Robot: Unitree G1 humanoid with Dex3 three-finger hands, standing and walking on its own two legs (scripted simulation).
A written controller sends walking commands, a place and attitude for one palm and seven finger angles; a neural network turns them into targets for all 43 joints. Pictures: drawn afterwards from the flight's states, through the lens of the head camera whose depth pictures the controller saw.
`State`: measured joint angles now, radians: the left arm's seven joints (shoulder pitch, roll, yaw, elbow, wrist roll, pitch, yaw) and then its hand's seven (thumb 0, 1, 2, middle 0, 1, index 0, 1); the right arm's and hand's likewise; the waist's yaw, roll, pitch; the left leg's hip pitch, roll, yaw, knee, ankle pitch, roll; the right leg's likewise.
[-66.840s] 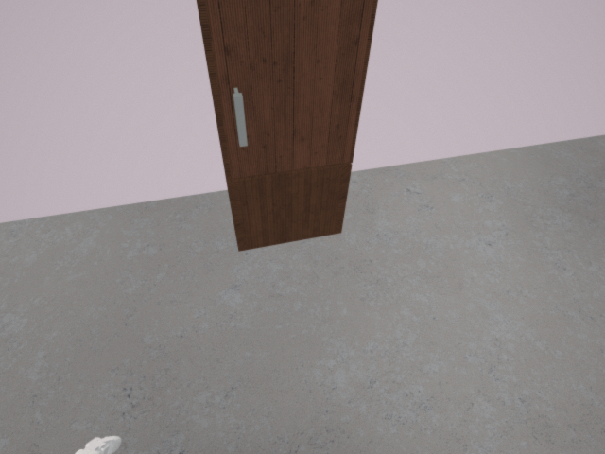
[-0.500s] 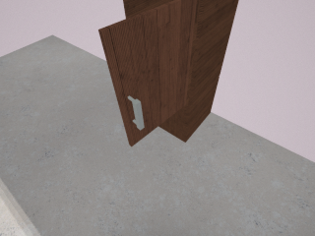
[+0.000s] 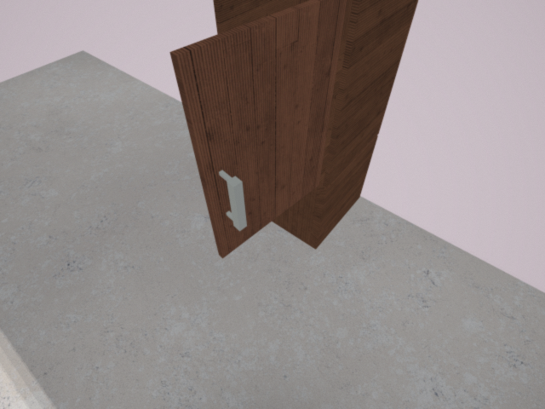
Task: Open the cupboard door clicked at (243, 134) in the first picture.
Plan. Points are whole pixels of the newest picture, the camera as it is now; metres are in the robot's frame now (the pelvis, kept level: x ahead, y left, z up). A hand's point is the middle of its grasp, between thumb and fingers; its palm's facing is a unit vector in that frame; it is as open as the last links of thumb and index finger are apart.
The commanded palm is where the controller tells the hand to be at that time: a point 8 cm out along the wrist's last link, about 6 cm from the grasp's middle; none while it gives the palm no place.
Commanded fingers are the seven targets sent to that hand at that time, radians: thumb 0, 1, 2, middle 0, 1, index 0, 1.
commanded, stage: look to check the result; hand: left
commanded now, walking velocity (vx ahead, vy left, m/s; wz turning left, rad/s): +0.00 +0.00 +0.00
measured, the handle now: (232, 200) +0.57 +0.13 -0.11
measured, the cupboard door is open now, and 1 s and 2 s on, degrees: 83 83 83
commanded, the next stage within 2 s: stand and wait in 0.48 s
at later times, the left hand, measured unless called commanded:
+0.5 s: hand out of the picture +0.05 +0.20 -0.17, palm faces +0.03 -0.97 -0.25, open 7.4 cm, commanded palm none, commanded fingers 0.00 0.90 0.90 -0.20 -0.30 -0.20 -0.30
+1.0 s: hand out of the picture +0.07 +0.21 -0.17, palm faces +0.02 -0.96 -0.27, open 7.4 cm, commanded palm none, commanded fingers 0.00 0.90 0.90 -0.20 -0.30 -0.20 -0.30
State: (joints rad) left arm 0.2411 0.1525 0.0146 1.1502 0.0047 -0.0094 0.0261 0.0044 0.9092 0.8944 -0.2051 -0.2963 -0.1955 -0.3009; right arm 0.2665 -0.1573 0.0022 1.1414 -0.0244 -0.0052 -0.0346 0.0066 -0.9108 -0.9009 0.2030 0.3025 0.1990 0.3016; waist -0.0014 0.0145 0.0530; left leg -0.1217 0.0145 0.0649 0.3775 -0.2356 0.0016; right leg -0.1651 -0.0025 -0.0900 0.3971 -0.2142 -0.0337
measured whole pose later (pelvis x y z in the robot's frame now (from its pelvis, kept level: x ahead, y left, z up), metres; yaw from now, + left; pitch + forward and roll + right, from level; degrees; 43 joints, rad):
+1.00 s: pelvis +0.02 -0.01 +0.00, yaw +0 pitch -1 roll +0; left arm 0.16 0.23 0.02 1.14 0.00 -0.02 0.02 0.00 0.90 0.89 -0.21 -0.30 -0.20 -0.30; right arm 0.17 -0.25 0.00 1.14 -0.02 -0.01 -0.03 0.01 -0.91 -0.90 0.20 0.30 0.20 0.30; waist 0.00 0.01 0.06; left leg -0.06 0.02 0.06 0.31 -0.24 -0.01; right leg -0.11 0.01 -0.10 0.34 -0.22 -0.04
